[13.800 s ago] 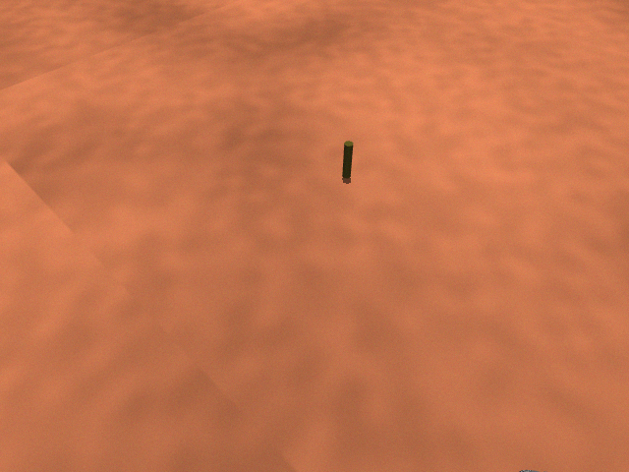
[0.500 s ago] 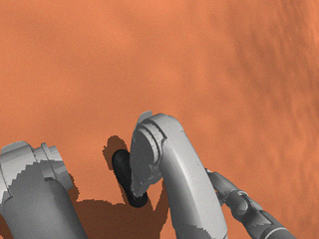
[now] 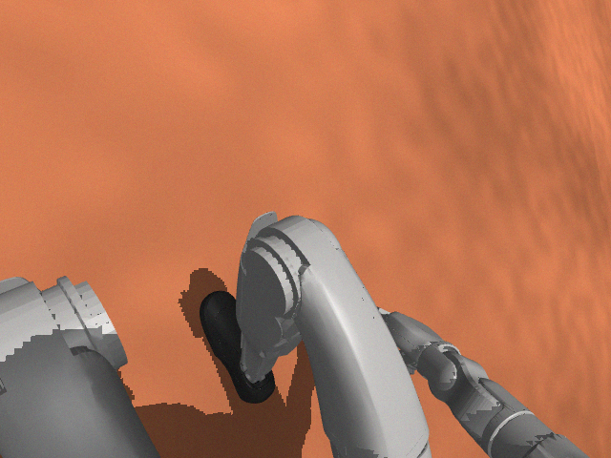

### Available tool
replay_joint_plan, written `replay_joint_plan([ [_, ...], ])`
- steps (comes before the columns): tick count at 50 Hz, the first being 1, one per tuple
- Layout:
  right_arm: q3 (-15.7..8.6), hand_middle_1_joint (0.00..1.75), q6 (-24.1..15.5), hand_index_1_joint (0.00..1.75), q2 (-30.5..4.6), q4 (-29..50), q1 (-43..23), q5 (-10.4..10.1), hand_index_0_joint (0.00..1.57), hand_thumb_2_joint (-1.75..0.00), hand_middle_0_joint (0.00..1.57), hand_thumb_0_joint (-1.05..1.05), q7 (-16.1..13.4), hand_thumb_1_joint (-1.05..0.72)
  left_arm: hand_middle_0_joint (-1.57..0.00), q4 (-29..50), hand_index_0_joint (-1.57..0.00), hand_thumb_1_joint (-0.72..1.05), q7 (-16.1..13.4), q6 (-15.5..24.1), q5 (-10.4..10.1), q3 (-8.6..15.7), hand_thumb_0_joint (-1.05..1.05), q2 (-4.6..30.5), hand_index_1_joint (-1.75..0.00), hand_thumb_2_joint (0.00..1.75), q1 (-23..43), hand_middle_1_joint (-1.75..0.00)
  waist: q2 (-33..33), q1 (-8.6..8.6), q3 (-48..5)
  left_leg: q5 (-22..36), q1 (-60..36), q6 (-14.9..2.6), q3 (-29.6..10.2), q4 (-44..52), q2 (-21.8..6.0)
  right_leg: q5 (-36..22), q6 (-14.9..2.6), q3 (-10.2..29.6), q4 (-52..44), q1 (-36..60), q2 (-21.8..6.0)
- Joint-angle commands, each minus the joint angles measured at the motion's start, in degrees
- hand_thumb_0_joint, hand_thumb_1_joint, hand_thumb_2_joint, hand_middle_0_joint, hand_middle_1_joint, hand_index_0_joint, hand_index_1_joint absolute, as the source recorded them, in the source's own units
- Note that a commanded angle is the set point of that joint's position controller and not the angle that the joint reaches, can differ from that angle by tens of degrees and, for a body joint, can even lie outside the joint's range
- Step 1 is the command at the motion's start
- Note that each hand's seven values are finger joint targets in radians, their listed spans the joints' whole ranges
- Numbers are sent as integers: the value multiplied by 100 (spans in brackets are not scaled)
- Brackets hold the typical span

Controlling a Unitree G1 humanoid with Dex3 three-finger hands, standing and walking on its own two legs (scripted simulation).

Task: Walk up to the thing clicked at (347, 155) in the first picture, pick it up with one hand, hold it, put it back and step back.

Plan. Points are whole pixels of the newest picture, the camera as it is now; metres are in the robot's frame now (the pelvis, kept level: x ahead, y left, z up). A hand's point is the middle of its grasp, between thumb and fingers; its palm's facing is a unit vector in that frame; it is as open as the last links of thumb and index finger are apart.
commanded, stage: close in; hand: left
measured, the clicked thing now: out of the picture +0.50 +0.35 -0.20
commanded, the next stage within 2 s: close in 0.40 s
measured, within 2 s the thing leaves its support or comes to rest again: leaves its support in 1.60 s
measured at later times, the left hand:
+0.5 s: hand out of the picture +0.47 +0.33 -0.17, palm faces +0.45 -0.89 +0.00, open 17.3 cm
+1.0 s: hand out of the picture +0.48 +0.33 -0.16, palm faces +0.47 -0.88 -0.01, open 11.3 cm
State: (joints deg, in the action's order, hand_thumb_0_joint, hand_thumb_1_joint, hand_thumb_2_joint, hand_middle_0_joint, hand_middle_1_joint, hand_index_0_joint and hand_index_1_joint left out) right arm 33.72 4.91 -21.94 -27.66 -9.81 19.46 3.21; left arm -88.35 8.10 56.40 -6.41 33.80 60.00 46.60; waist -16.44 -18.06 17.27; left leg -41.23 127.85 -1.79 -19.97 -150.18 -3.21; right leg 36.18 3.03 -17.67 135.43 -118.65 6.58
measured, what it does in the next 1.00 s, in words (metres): stands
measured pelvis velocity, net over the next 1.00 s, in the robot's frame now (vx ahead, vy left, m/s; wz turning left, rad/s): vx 0.00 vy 0.00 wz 0.00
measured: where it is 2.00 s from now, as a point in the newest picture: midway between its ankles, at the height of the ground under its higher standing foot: (181, 406)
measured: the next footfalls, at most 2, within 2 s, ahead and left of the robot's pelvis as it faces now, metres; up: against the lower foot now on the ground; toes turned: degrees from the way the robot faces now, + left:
none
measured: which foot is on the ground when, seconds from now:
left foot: down 0.00-1.00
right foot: down 0.00-1.00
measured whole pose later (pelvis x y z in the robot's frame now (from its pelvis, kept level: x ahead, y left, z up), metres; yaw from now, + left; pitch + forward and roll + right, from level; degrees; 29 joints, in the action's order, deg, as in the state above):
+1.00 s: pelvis +0.00 +0.00 +0.01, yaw +0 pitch +17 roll -19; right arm 34.0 5.9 -20.6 -30.1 -10.2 20.0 4.5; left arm -90.5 1.7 58.6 -4.2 29.4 60.0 50.2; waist -16.1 -19.2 16.4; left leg -41.3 127.6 -1.1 -20.8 -148.6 -2.7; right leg 36.4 2.5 -18.4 133.7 -118.1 6.3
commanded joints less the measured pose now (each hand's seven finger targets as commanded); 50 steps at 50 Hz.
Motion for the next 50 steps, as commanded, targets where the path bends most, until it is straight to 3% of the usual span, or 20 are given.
replay_joint_plan([
  [1, -657, 30, 107, 30, -2085, -57, 356, 63, 20, -90, 20, 0, -45, -90, -11, 837, -14, -61, -202, 491, -25, 0, 0, 1223, -20, 19, 1187, -23, 3572, -627, -3231, 989, -2502, 241, 138, 1772, -370, -1084, -295, -269, -915, 1613, 173],
  [4, -625, 30, 104, 30, -2072, -74, 379, 89, 20, -90, 20, 0, -22, -91, -9, 842, -12, -61, -357, 540, -40, -5, 0, 1130, -19, 18, 1226, -21, 3584, -654, -3260, 1108, -2518, 241, 148, 1732, -375, -1203, -285, -271, -929, 1715, 184],
  [11, -654, 30, 121, 30, -2067, -156, 351, 118, 20, -90, 20, 0, 28, -91, -8, 782, -10, -61, -472, 581, 143, -347, 0, 890, -17, 17, 1365, -18, 3723, -739, -3026, 1042, -2591, 291, 61, 1836, -381, -1152, -317, -328, -890, 1484, 170],
  [26, -666, 30, 112, 30, -2039, -259, 347, 127, 20, -90, 20, 0, 92, -90, -8, 695, -7, -59, -626, 643, 175, -500, 0, 759, -12, 15, 1598, -10, 3668, -821, -3104, 1091, -2635, 277, 40, 1845, -347, -1254, -311, -320, -980, 1572, 181],
  [28, -641, 30, 119, 30, -2009, -253, 353, 130, 20, -90, 20, 0, 95, -88, -23, 654, -22, -43, -638, 645, 168, -473, 0, 804, -23, 23, 1545, -23, 3647, -799, -3195, 1130, -2610, 259, 86, 1818, -329, -1283, -314, -302, -1032, 1690, 195],
  [32, -632, 30, 130, 30, -1995, -296, 328, 134, 20, -89, 20, 0, 69, -88, -32, 657, -32, -24, -617, 651, 184, -476, 0, 851, -31, 32, 1565, -31, 3668, -810, -3193, 1201, -2620, 246, 117, 1806, -337, -1333, -314, -271, -1081, 1702, 188],
  [36, -658, 30, 133, 30, -2003, -283, 245, 118, 20, -89, 20, 0, 61, -87, -40, 642, -40, -14, -642, 657, 198, -440, 0, 902, -38, 39, 1605, -38, 3730, -786, -3062, 894, -2525, 256, 102, 1921, -341, -1084, -341, -275, -1080, 1559, 176],
  [41, -641, 30, 144, 30, -2001, -317, 322, 116, 20, -89, 20, 0, 45, -87, -48, 629, -48, 0, -645, 629, 197, -452, 0, 884, -46, 47, 1596, -46, 3726, -849, -3254, 1247, -2718, 263, 60, 1913, -359, -1341, -329, -288, -1059, 1684, 172],
  [50, -638, 30, 181, 30, -1955, -294, 253, 98, 20, -89, 20, 0, 21, -87, -70, 577, -71, 23, -653, 583, 205, -398, 0, 992, -67, 68, 1652, -68, 3647, -807, -3229, 1009, -2523, 210, 146, 1915, -342, -1174, -336, -222, -1159, 1679, 174],
])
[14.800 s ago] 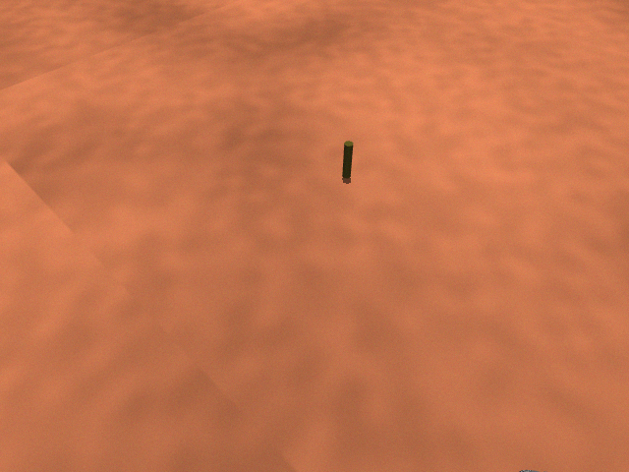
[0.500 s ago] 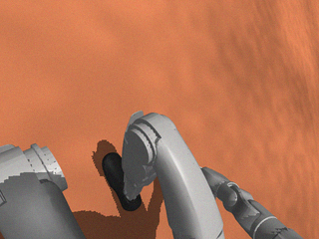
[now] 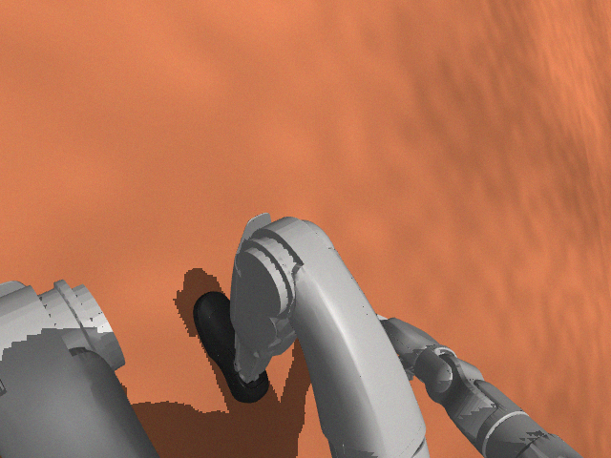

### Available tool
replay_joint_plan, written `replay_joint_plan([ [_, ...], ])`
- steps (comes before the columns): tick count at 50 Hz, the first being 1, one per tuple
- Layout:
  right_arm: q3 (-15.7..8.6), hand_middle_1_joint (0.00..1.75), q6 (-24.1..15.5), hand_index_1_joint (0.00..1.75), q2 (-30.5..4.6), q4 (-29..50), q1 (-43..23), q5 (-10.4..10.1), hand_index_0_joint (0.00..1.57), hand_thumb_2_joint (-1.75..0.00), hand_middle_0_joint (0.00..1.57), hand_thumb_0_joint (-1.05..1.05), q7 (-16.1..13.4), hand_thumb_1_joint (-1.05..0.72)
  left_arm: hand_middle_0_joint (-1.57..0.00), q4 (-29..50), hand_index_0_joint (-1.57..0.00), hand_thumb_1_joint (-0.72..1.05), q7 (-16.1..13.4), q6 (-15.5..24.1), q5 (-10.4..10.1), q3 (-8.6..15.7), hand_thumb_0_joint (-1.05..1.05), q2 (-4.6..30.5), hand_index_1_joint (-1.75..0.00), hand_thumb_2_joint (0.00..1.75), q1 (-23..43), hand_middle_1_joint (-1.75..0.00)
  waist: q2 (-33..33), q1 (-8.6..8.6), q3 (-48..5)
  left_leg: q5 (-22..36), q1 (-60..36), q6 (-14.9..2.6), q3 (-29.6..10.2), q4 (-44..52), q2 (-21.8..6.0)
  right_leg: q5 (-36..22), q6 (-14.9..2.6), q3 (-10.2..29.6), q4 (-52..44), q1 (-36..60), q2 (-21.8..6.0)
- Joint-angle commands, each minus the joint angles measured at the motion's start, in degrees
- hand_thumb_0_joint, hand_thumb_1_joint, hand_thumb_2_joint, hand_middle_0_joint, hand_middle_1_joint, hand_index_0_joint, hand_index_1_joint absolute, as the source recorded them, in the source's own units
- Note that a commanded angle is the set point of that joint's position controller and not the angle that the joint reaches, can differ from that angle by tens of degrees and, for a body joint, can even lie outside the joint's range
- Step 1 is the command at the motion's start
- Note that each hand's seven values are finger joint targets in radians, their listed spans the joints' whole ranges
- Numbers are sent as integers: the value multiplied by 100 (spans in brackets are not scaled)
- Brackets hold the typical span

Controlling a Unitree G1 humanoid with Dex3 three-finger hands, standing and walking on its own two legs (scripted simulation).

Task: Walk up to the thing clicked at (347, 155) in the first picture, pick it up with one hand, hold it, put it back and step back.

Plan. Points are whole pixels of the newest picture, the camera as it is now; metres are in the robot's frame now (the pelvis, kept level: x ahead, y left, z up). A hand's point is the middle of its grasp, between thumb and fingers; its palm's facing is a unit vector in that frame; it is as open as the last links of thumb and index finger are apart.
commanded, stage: close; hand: left
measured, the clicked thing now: out of the picture +0.50 +0.35 -0.21
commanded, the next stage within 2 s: settle in 0.20 s
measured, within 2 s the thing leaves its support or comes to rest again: leaves its support in 0.60 s
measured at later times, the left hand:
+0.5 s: hand out of the picture +0.48 +0.34 -0.16, palm faces +0.48 -0.88 -0.01, open 7.4 cm
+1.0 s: hand out of the picture +0.50 +0.37 -0.08, palm faces +0.44 -0.90 -0.02, open 7.5 cm
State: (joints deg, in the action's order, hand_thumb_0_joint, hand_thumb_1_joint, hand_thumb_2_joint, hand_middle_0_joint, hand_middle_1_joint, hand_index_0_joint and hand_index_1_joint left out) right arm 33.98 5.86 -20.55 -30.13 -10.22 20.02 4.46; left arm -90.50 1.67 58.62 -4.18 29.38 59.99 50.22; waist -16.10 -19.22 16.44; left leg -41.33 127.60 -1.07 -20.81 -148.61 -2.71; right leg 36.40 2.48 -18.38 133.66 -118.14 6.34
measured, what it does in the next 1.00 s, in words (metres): stands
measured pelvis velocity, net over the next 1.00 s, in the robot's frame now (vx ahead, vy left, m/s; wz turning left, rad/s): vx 0.00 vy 0.00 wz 0.04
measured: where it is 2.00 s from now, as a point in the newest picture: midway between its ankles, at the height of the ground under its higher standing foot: (176, 408)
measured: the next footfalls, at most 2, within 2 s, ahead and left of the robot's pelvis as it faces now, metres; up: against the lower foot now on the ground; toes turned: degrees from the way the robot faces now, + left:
none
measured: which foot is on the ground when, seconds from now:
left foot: down 0.00-1.00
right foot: down 0.00-1.00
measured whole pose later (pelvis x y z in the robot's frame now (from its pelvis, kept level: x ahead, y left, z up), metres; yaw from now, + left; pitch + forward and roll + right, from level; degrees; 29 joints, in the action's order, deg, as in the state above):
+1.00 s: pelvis +0.00 +0.00 +0.01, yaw +2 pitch +22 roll -17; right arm 25.5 8.0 -19.4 -30.1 0.2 14.4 4.5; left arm -70.9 7.4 41.9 -3.5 30.9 55.3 52.4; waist -10.5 -17.1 11.4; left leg -40.1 129.7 -1.4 -16.7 -145.3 -2.5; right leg 37.1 1.7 -15.5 133.1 -120.7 4.8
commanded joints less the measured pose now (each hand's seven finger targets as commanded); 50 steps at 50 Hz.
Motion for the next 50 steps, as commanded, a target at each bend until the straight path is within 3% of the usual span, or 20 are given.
replay_joint_plan([
  [1, -665, 30, 95, 30, -2108, -74, 352, 46, 20, -89, 20, 0, -114, -87, -73, 793, -73, 26, -11, 352, -15, 51, 0, 1043, -70, 71, 1316, -70, 3660, -696, -3179, 1054, -2515, 140, 259, 1734, -396, -1226, -280, -138, -995, 1709, 202],
  [10, -645, 30, 166, 30, -2135, -41, 358, 32, 20, -89, 20, 0, -134, -86, -99, 758, -100, 46, -18, 294, 39, 130, 0, 1177, -96, 93, 1317, -96, 3767, -742, -3220, 1266, -2755, 181, 159, 1824, -442, -1305, -283, -184, -939, 1617, 182],
  [13, -646, 30, 160, 30, -2137, -37, 342, 36, 20, -89, 20, 0, -149, -87, -113, 787, -114, 49, 27, 275, 22, 60, 0, 1092, -113, 107, 1384, -113, 3800, -774, -3163, 1234, -2730, 164, 184, 1816, -431, -1311, -275, -179, -966, 1615, 177],
  [19, -654, 30, 162, 30, -2131, -22, 358, 17, 20, -90, 20, 0, -144, -88, -125, 815, -126, 46, 23, 287, -1, 109, 0, 1157, -140, 131, 1480, -139, 3712, -769, -3207, 1175, -2612, 152, 219, 1793, -424, -1273, -275, -166, -983, 1680, 176],
  [26, -700, 30, 140, 30, -2133, -91, 449, -14, 20, -90, 20, 0, -149, -88, -135, 1122, -137, 39, 110, 270, -19, 127, 0, 1249, -152, 140, 1619, -151, 3913, -708, -3280, 1147, -2699, 175, 237, 1825, -434, -1246, -294, -129, -936, 1634, 157],
  [31, -765, 30, 145, 30, -2126, -139, 636, -45, 20, -90, 20, 0, -151, -88, -140, 1532, -142, 30, 174, 128, -52, 199, 0, 1387, -157, 141, 1877, -156, 4055, -662, -3530, 1434, -2831, 173, 302, 1783, -422, -1466, -288, -74, -928, 1757, 144],
  [37, -905, 30, 218, 30, -2061, -125, 937, -112, 20, -90, 20, 0, -125, -88, -144, 1940, -146, 22, 292, -255, 67, 278, 0, 1603, -159, 139, 2128, -159, 4244, -524, -3823, 1567, -2939, 199, 377, 1829, -404, -1494, -305, -13, -902, 1719, 119],
  [44, -1306, 30, 282, 30, -1977, -26, 1403, -353, 20, -89, 20, 0, -93, -87, -142, 2649, -144, 22, 512, -986, 41, 309, 0, 1168, -156, 137, 1693, -156, 4373, -157, -4346, 1862, -3129, 224, 511, 2023, -343, -1607, -346, 62, -896, 1660, 61],
  [47, -1527, 30, 282, 30, -1895, 15, 1595, -537, 20, -90, 20, 0, -90, -88, -139, 3178, -142, 30, 561, -1320, -11, 311, 0, 1049, -155, 135, 1753, -155, 4329, 2, -4484, 1639, -2919, 209, 590, 2151, -297, -1413, -392, 130, -902, 1481, 31],
  [48, -1617, 30, 267, 30, -1852, 23, 1647, -602, 20, -89, 20, 0, -83, -87, -140, 3266, -142, 24, 599, -1428, -20, 239, 0, 892, -155, 137, 1643, -154, 4299, 75, -4496, 1488, -2823, 187, 657, 2171, -273, -1332, -401, 173, -951, 1474, 17],
  [50, -1774, 30, 239, 30, -1798, 1, 1844, -708, 20, -90, 20, 0, -90, -90, -142, 3561, -146, 33, 657, -1640, -86, 222, 0, 657, -154, 131, 1599, -156, 4236, 132, -4572, 1360, -2765, 169, 700, 2254, -251, -1261, -408, 208, -988, 1371, -5],
])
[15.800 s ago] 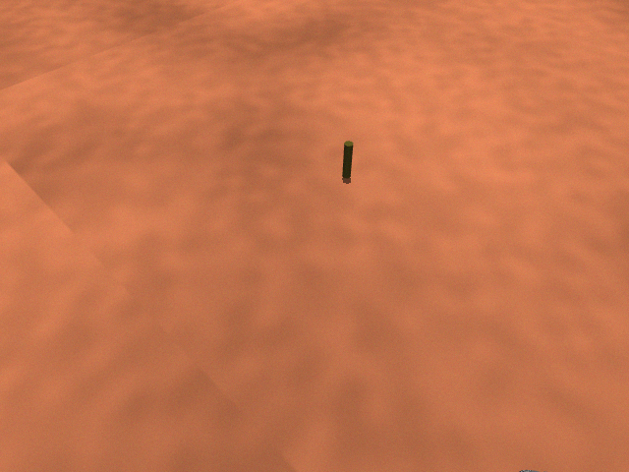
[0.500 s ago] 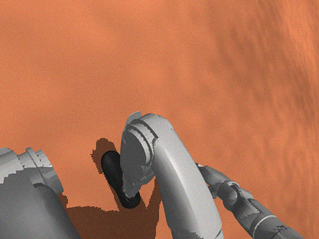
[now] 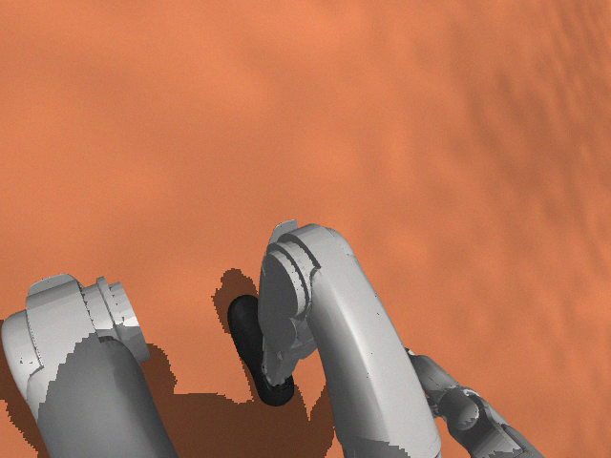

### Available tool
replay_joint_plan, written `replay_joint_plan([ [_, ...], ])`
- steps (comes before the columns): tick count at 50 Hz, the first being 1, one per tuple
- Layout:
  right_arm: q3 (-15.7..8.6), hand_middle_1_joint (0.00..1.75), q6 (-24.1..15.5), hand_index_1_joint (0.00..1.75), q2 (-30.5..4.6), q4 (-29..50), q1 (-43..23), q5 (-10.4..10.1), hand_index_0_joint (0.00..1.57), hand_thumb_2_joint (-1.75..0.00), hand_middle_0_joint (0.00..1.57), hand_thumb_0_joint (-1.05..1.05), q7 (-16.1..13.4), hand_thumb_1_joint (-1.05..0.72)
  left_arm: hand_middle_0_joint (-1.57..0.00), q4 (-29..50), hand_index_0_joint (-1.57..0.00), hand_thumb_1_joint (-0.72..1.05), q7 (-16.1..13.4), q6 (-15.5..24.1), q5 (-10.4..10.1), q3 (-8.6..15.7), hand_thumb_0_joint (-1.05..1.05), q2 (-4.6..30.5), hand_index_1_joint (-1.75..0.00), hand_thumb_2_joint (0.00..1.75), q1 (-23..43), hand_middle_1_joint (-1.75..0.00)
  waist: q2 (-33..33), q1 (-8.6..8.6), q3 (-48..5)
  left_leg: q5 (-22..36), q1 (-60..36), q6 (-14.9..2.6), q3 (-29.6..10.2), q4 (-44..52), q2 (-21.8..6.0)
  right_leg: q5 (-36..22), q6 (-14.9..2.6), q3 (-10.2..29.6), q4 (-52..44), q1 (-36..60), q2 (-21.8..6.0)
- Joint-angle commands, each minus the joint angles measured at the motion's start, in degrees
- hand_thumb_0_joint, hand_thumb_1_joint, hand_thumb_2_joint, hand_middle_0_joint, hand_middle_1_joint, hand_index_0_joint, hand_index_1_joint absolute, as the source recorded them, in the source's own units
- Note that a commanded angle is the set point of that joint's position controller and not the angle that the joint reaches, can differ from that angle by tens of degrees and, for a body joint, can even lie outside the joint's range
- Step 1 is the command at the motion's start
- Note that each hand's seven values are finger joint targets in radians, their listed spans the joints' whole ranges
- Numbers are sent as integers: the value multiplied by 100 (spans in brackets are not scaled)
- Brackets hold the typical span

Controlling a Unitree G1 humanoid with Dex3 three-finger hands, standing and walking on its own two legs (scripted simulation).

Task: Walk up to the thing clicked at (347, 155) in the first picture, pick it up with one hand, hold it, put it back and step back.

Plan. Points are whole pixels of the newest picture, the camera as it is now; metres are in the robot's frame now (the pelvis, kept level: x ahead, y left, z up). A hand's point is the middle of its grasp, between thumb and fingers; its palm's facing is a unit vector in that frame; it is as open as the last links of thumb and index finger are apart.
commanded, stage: hold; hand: left
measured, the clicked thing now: out of the picture +0.50 +0.35 -0.14
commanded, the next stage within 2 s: none
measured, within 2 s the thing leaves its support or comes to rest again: neither
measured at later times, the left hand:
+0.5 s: hand out of the picture +0.42 +0.35 +0.09, palm faces +0.38 -0.92 -0.05, open 7.4 cm
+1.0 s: hand out of the picture +0.38 +0.32 +0.30, palm faces +0.43 -0.90 -0.05, open 7.4 cm
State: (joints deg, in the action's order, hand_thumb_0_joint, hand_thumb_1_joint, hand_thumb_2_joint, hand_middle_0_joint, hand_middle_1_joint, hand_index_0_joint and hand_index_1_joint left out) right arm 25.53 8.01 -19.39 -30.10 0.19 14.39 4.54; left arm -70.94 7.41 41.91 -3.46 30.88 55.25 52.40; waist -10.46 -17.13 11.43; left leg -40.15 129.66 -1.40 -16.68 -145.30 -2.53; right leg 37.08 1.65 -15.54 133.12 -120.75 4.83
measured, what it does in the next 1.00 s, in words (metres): rises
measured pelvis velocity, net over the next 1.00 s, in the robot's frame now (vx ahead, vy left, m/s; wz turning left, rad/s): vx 0.04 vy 0.00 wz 0.24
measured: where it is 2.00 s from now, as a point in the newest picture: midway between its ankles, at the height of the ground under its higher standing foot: (205, 402)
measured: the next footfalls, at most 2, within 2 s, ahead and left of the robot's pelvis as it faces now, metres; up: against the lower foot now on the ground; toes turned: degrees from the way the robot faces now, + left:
none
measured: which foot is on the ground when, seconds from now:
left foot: down 0.00-1.00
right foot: down 0.00-1.00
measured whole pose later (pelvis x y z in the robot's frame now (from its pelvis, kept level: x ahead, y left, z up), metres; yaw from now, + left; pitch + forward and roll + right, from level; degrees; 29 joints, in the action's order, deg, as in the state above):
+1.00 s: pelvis +0.04 +0.00 +0.27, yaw +14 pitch +26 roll -5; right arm 0.3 -0.6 -13.5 -34.9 10.1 -2.3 -2.6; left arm -23.8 2.7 15.4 -9.5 17.2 18.8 18.0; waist 1.0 -3.9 -10.3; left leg -34.7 82.8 -1.0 -3.1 -91.1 -1.7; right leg 35.0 0.0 -3.8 87.5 -78.9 1.8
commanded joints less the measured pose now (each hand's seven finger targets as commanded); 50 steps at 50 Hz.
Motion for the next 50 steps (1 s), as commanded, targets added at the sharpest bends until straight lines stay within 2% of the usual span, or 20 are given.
replay_joint_plan([
  [1, -988, 30, 11, 30, -1874, -50, 864, -203, 20, -90, 20, 0, -98, -88, -139, 1713, -142, 32, 124, -54, -173, 17, 0, 1056, -153, 132, 1402, -154, 3666, -34, -4063, 1155, -2903, 190, 314, 1943, -252, -1261, -338, -49, -935, 1537, 139],
  [3, -1137, 30, -8, 30, -1806, -110, 1069, -307, 20, -89, 20, 0, -103, -87, -136, 1924, -139, 35, 206, -242, -201, -23, 0, 901, -150, 131, 1236, -151, 3505, 55, -4147, 977, -2728, 150, 396, 1999, -208, -1130, -341, 14, -1012, 1570, 117],
  [4, -1235, 30, -26, 30, -1759, -99, 1083, -381, 20, -89, 20, 0, -112, -87, -134, 2102, -138, 36, 246, -343, -226, 14, 0, 905, -148, 129, 1089, -150, 3429, 227, -4312, 904, -2696, 127, 474, 2017, -183, -1065, -348, 91, -1072, 1610, 107],
  [5, -1304, 30, -38, 30, -1700, -20, 1052, -447, 20, -89, 20, 0, -115, -87, -135, 2042, -138, 35, 314, -465, -250, -161, 0, 611, -147, 128, 901, -149, 3282, 230, -4343, 646, -2617, 103, 493, 2138, -163, -806, -358, 114, -1140, 1530, 90],
  [7, -1472, 30, -78, 30, -1659, -35, 1153, -580, 20, -89, 20, 0, -129, -87, -132, 2791, -136, 35, 395, -565, -367, -139, 0, 571, -145, 125, 1118, -148, 3442, 379, -4586, 527, -2769, 109, 535, 2366, -132, -705, -383, 164, -1213, 1469, 53],
  [8, -1552, 30, -99, 30, -1632, 27, 1121, -666, 20, -89, 20, 0, -143, -88, -132, 2275, -136, 31, 421, -767, -385, -199, 0, 279, -145, 124, 476, -147, 3255, 481, -4591, 498, -2874, 102, 551, 2456, -134, -639, -390, 214, -1262, 1375, 34],
  [9, -1628, 30, -121, 30, -1604, 32, 1150, -730, 20, -89, 20, 0, -160, -87, -131, 3012, -135, 31, 429, -783, -462, -168, 0, 371, -145, 125, 896, -147, 3369, 516, -4721, 388, -2885, 103, 581, 2522, -120, -560, -410, 245, -1311, 1317, 25],
  [15, -2105, 30, -201, 30, -1276, 35, 1387, -1097, 20, -90, 20, 0, -295, -88, -130, 3984, -133, 25, 297, -1327, -626, -366, 0, -362, -145, 124, 526, -146, 3271, 801, -5405, 636, -3488, 79, 798, 3036, -52, -679, -456, 612, -1785, 1487, -64],
  [17, -2262, 30, -225, 30, -1167, 3, 1478, -1184, 20, -90, 20, 0, -352, -89, -130, 4658, -132, 24, 204, -1417, -645, -260, 0, -287, -146, 126, 771, -147, 3326, 909, -5738, 665, -3816, 70, 850, 3261, -53, -689, -466, 736, -2021, 1693, -95],
  [19, -2386, 30, -282, 30, -1059, -43, 1489, -1264, 20, -90, 20, 0, -394, -89, -130, 4815, -133, 24, 184, -1596, -685, -502, 0, -790, -147, 126, 543, -148, 3131, 902, -5629, 598, -3905, 50, 874, 3504, -39, -659, -462, 797, -2245, 1774, -128],
  [22, -2553, 30, -359, 30, -930, -29, 1473, -1370, 20, -90, 20, 0, -473, -89, -130, 4860, -132, 21, 119, -1859, -706, -553, 0, -1172, -148, 127, -12, -148, 2768, 1014, -5645, 699, -4113, 8, 969, 3770, -23, -667, -447, 927, -2628, 2119, -163],
  [24, -2657, 30, -400, 30, -882, -77, 1544, -1427, 20, -90, 20, 0, -518, -89, -132, 5211, -135, 22, 31, -1989, -719, -324, 0, -1041, -150, 128, -143, -150, 2646, 1181, -5876, 921, -4497, -5, 976, 4002, -17, -793, -431, 992, -2871, 2447, -188],
  [26, -2698, 30, -437, 30, -777, -47, 1521, -1479, 20, -90, 20, 0, -549, -89, -130, 5513, -133, 23, 8, -2113, -744, -516, 0, -1378, -149, 130, -301, -150, 2420, 1120, -5809, 1137, -4649, -37, 1031, 4167, 0, -926, -404, 1029, -3133, 2740, -197],
  [27, -2725, 30, -462, 30, -778, -28, 1481, -1518, 20, -90, 20, 0, -565, -90, -133, 5075, -135, 24, 15, -2241, -791, -591, 0, -1698, -151, 131, -806, -152, 2186, 1097, -5607, 1178, -4714, -44, 992, 4306, -1, -942, -401, 1025, -3262, 2771, -201],
  [31, -2816, 30, -588, 30, -634, 56, 1420, -1574, 20, -90, 20, 0, -633, -90, -138, 6060, -140, 24, -55, -2347, -837, -573, 0, -1711, -156, 134, -838, -156, 2005, 1249, -5877, 1415, -5101, -95, 1164, 4683, 26, -1193, -361, 1182, -3863, 3712, -206],
  [33, -2823, 30, -637, 30, -581, 94, 1342, -1608, 20, -90, 20, 0, -644, -90, -141, 5739, -143, 28, -131, -2476, -831, -654, 0, -2010, -158, 136, -1464, -158, 1871, 1260, -5598, 1427, -5298, -93, 1151, 4980, 37, -1169, -353, 1183, -4109, 3891, -208],
  [38, -2870, 30, -784, 30, -453, 140, 1259, -1664, 20, -90, 20, 0, -718, -89, -146, 6422, -148, 28, -348, -2469, -797, -792, 0, -2176, -163, 140, -1536, -163, 1861, 1310, -5331, 1233, -5888, -70, 1180, 5705, 52, -1019, -344, 1276, -4773, 4479, -217],
  [44, -2874, 30, -997, 30, -372, 65, 1257, -1663, 20, -90, 20, 0, -762, -89, -150, 6130, -152, 32, -498, -2331, -725, -1084, 0, -2600, -165, 140, -1798, -165, 1844, 1286, -4826, 1315, -6640, -22, 1130, 6478, 55, -1104, -331, 1306, -5421, 4977, -252],
  [47, -2893, 30, -1072, 30, -371, -18, 1330, -1649, 20, -90, 20, 0, -779, -89, -152, 6367, -154, 31, -517, -2166, -654, -959, 0, -2295, -165, 140, -1577, -166, 1830, 1360, -4850, 1479, -6987, -20, 1196, 6744, 94, -1290, -331, 1354, -5748, 5446, -281],
  [50, -2904, 30, -1146, 30, -389, -106, 1335, -1649, 20, -90, 20, 0, -764, -89, -152, 5404, -154, 32, -423, -2207, -665, -1170, 0, -2744, -165, 140, -2293, -166, 1634, 1323, -4381, 1454, -7211, -3, 1162, 7091, 82, -1292, -318, 1334, -6051, 5603, -294],
])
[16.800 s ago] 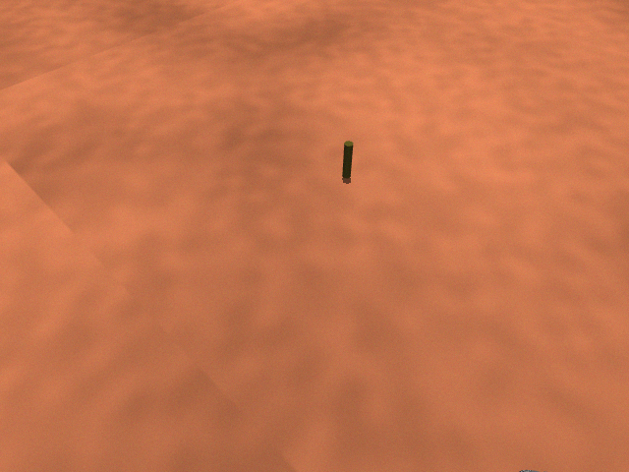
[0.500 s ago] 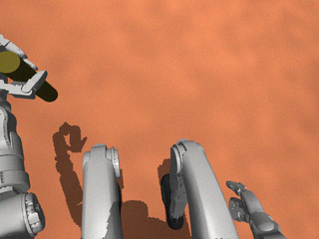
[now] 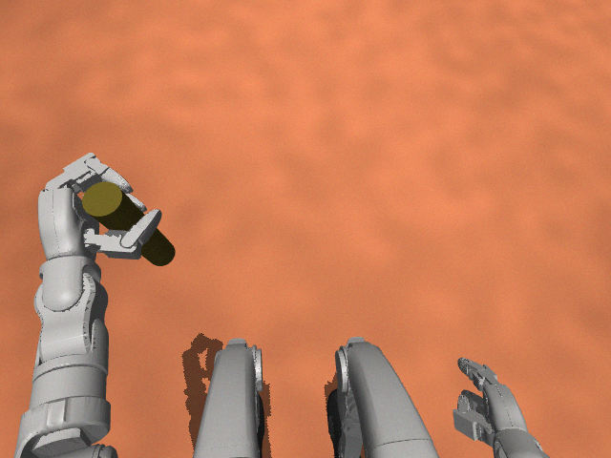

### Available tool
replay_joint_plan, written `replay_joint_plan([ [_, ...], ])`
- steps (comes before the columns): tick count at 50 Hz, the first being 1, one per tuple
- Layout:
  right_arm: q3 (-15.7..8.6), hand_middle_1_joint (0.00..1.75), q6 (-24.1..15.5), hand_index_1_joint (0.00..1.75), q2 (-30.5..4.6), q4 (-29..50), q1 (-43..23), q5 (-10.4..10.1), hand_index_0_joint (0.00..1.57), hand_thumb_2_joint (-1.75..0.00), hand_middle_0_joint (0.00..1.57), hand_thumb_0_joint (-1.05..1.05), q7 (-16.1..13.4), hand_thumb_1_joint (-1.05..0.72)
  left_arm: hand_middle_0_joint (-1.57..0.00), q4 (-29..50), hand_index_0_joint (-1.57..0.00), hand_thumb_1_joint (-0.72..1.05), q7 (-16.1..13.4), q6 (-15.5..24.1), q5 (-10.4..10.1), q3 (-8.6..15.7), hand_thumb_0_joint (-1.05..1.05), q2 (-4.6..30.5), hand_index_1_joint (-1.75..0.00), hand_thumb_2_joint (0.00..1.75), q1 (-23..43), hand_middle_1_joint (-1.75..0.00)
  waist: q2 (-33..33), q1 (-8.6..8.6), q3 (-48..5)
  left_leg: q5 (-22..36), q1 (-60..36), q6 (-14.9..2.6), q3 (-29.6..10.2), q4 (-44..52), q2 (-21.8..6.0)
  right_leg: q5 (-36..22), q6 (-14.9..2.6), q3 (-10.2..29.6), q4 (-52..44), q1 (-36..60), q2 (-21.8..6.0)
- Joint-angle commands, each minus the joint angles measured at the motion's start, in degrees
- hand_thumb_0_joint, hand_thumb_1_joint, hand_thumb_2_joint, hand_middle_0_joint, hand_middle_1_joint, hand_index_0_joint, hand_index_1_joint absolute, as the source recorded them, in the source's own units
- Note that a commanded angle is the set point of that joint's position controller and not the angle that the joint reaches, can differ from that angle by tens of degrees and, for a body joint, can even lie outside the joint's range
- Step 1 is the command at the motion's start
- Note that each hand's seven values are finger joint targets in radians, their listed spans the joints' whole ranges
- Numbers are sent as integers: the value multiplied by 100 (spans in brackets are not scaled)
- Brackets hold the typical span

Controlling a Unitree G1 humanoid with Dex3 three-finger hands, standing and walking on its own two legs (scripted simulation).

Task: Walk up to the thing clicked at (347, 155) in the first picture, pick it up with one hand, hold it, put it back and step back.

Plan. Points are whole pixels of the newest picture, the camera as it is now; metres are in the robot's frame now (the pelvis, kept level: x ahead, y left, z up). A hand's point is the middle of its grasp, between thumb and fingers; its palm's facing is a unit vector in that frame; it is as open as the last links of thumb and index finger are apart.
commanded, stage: hold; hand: left
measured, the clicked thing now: (137, 231) +0.39 +0.23 -0.02
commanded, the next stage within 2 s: crouch in 1.58 s
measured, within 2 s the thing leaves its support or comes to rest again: neither
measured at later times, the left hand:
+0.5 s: hand (91, 173) +0.38 +0.22 +0.13, palm faces +0.18 -0.98 -0.03, open 7.4 cm
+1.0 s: hand (84, 136) +0.39 +0.20 +0.18, palm faces +0.18 -0.98 -0.01, open 7.4 cm
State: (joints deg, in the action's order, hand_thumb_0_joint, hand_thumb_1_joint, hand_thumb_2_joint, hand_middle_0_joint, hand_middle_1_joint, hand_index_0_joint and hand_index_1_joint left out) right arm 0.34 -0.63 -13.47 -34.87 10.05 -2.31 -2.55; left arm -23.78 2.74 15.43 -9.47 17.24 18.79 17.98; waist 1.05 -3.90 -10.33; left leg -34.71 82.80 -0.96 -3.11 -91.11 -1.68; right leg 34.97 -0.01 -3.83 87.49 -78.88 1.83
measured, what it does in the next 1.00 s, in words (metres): rises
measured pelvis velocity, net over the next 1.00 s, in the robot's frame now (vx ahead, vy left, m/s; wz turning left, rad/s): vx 0.04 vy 0.00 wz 0.04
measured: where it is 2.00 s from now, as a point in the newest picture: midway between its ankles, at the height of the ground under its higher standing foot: (298, 453)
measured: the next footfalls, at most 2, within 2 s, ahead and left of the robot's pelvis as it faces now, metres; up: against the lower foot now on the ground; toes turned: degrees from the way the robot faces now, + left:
none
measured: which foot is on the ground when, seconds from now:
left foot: down 0.00-1.00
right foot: down 0.00-1.00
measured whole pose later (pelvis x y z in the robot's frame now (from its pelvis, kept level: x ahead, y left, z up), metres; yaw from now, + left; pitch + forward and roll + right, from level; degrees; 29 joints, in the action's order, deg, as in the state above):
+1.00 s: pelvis +0.04 +0.00 +0.13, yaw +2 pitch +12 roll -2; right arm 0.3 -2.8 -12.6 -37.7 14.7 -0.7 -2.1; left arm -24.3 2.8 17.9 -9.8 11.3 13.1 10.7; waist 0.5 -2.0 -4.5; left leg -25.5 42.1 -0.6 -1.3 -56.0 -0.9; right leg 25.6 0.0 -1.9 53.0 -38.9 1.2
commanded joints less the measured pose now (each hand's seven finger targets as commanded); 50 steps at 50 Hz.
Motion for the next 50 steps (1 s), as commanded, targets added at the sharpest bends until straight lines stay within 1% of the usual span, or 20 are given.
replay_joint_plan([
  [1, -391, 30, -300, 30, -987, 434, 308, 16, 20, -89, 20, 0, -47, -89, -151, 990, -153, 32, 74, 496, -82, 171, 0, 919, -164, 140, 1204, -165, 529, 37, -2221, 953, -2651, -35, -199, 1771, 4, -1115, -154, 149, -1580, 1514, 10],
  [2, -395, 30, -314, 30, -979, 399, 405, 28, 20, -89, 20, 0, -44, -89, -152, 1436, -154, 29, 79, 571, -80, 259, 0, 1138, -164, 139, 1513, -165, 645, 88, -2472, 1186, -2899, -29, -155, 1833, 19, -1307, -160, 171, -1674, 1788, -2],
  [4, -365, 30, -339, 30, -988, 363, 389, 30, 20, -89, 20, 0, -8, -89, -151, 913, -154, 28, 145, 524, -108, 56, 0, 796, -163, 137, 1068, -165, 521, 77, -2242, 1417, -3110, -15, -180, 2023, 12, -1484, -164, 119, -1801, 1914, -5],
  [5, -389, 30, -356, 30, -988, 391, 399, 28, 20, -89, 20, 0, -2, -89, -150, 1390, -153, 28, 136, 594, -120, 203, 0, 1028, -162, 136, 1417, -164, 666, 121, -2380, 1475, -3279, -5, -167, 2092, 18, -1524, -172, 131, -1851, 1990, -5],
  [7, -357, 30, -348, 30, -955, 383, 420, 28, 20, -89, 20, 0, -1, -89, -149, 934, -152, 29, 136, 580, -113, 111, 0, 815, -162, 137, 1108, -163, 452, 59, -2058, 1417, -3316, 3, -203, 2296, 12, -1499, -153, 103, -2032, 2136, -9],
  [10, -376, 30, -382, 30, -935, 386, 427, 40, 20, -89, 20, 0, 5, -89, -150, 1241, -152, 29, 117, 661, -113, 141, 0, 889, -162, 137, 1278, -163, 491, 109, -2122, 1399, -3612, 5, -161, 2546, 23, -1538, -146, 146, -2306, 2495, -26],
  [14, -348, 30, -420, 30, -908, 369, 455, 59, 20, -89, 20, 0, -12, -90, -145, 999, -148, 28, 136, 624, -79, -73, 0, 697, -158, 135, 1047, -159, 396, 89, -1785, 1407, -3839, 8, -113, 2834, 40, -1567, -135, 150, -2638, 2742, -32],
  [16, -342, 30, -450, 30, -887, 378, 465, 77, 20, -89, 20, 0, -12, -90, -144, 1469, -147, 26, 96, 697, -93, -63, 0, 769, -157, 134, 1395, -158, 450, 140, -1884, 1412, -4019, 17, -100, 2990, 41, -1602, -128, 155, -2773, 2963, -39],
  [17, -323, 30, -452, 30, -867, 355, 499, 87, 20, -89, 20, 0, -10, -90, -145, 1190, -147, 27, 84, 673, -73, -184, 0, 612, -157, 134, 1277, -158, 421, 58, -1799, 1391, -4091, 19, -114, 3067, 40, -1602, -129, 143, -2838, 2994, -36],
  [18, -311, 30, -475, 30, -858, 389, 462, 87, 20, -89, 20, 0, -6, -89, -145, 1242, -146, 28, 76, 669, -84, -245, 0, 527, -157, 135, 1166, -158, 389, 113, -1700, 1324, -4131, 26, -130, 3179, 36, -1551, -121, 121, -2899, 3053, -38],
  [20, -323, 30, -472, 30, -876, 348, 502, 97, 20, -90, 20, 0, -10, -90, -143, 1105, -145, 26, 38, 658, -52, -164, 0, 605, -156, 135, 1060, -157, 416, 150, -1659, 1523, -4297, 52, -143, 3291, 18, -1680, -139, 109, -2945, 3113, -25],
  [22, -300, 30, -481, 30, -851, 354, 531, 113, 20, -90, 20, 0, -4, -90, -143, 1244, -145, 27, 15, 665, -53, -305, 0, 477, -156, 134, 1144, -156, 484, 154, -1666, 1701, -4584, 84, -172, 3453, -6, -1794, -149, 89, -3047, 3249, -27],
  [23, -315, 30, -483, 30, -874, 349, 541, 117, 20, -90, 20, 0, -8, -90, -142, 1159, -143, 28, 6, 644, -50, -178, 0, 575, -156, 135, 1003, -156, 478, 209, -1607, 1793, -4639, 91, -170, 3509, -11, -1837, -150, 77, -3098, 3298, -17],
  [30, -299, 30, -476, 30, -782, 389, 538, 154, 20, -90, 20, 0, -3, -91, -138, 1173, -140, 26, -49, 628, -47, -345, 0, 337, -154, 135, 947, -155, 237, 135, -1371, 1891, -4821, 55, -56, 3812, 27, -2006, -132, 113, -3543, 3813, -11],
  [35, -306, 30, -483, 30, -768, 345, 549, 171, 20, -90, 20, 0, -2, -90, -135, 1240, -137, 29, -19, 652, -65, -235, 0, 447, -149, 129, 986, -150, 294, 182, -1398, 2172, -5107, 62, -14, 3969, 32, -2251, -127, 132, -3728, 4137, -23],
  [36, -294, 30, -481, 30, -743, 353, 560, 181, 20, -89, 20, 0, 2, -90, -134, 1287, -136, 28, -28, 653, -62, -352, 0, 327, -148, 129, 963, -149, 238, 167, -1374, 2246, -5133, 61, -4, 3999, 35, -2340, -123, 128, -3748, 4212, -24],
  [37, -293, 30, -465, 30, -747, 338, 566, 171, 20, -90, 20, 0, -1, -90, -133, 1315, -135, 27, -62, 658, -71, -206, 0, 461, -148, 128, 1018, -149, 265, 214, -1333, 2233, -5089, 42, 47, 4008, 64, -2372, -114, 180, -3841, 4318, -45],
  [40, -299, 30, -455, 30, -750, 328, 540, 174, 20, -90, 20, 0, 8, -90, -132, 1189, -135, 28, -20, 631, -86, -368, 0, 270, -147, 129, 895, -148, 185, 159, -1243, 2209, -5142, 40, 46, 4124, 59, -2368, -116, 184, -3945, 4405, -42],
  [45, -297, 30, -454, 30, -742, 325, 487, 176, 20, -90, 20, 0, -5, -91, -134, 1137, -136, 26, -2, 652, -96, -244, 0, 371, -149, 130, 861, -150, 147, 215, -1192, 2313, -5314, 36, 61, 4239, 70, -2450, -105, 200, -4088, 4603, -49],
  [50, -300, 30, -450, 30, -730, 308, 473, 175, 20, -90, 20, 0, 7, -91, -133, 1287, -135, 27, -23, 662, -103, -332, 0, 270, -149, 130, 800, -149, 131, 217, -1115, 2447, -5388, 27, 113, 4333, 96, -2647, -85, 242, -4195, 4822, -57],
])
